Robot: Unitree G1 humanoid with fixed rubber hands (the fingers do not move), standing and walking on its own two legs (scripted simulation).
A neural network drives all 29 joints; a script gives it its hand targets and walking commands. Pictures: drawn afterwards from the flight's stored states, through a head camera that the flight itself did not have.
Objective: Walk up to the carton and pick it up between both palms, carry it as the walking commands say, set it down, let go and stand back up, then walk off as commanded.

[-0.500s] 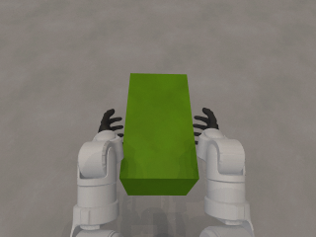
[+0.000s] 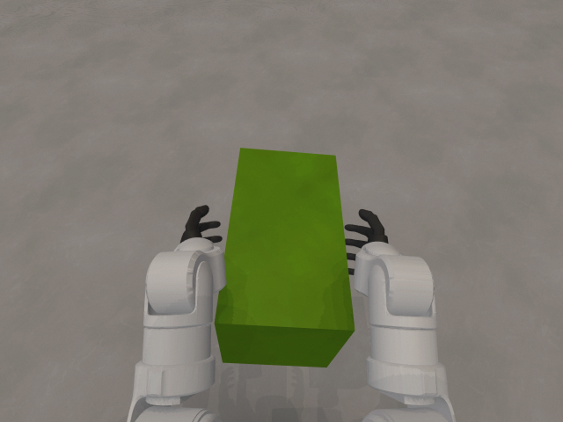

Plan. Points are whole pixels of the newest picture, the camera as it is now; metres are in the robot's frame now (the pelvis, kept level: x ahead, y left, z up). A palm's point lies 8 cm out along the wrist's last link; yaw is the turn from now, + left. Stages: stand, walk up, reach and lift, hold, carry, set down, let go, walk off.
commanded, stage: carry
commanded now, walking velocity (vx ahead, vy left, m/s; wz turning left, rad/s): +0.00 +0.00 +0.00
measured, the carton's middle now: (281, 253) +0.37 +0.01 -0.01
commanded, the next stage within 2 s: none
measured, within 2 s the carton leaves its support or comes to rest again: neither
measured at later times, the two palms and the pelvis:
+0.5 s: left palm (232, 243) +0.35 +0.08 +0.07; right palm (404, 252) +0.34 -0.16 +0.06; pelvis +0.03 -0.03 -0.01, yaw -2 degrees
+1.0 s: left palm (280, 199) +0.42 +0.01 +0.07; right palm (440, 209) +0.40 -0.23 +0.07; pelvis +0.11 -0.07 -0.01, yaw -2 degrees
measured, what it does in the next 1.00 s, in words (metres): walks ahead: left foot, then right foot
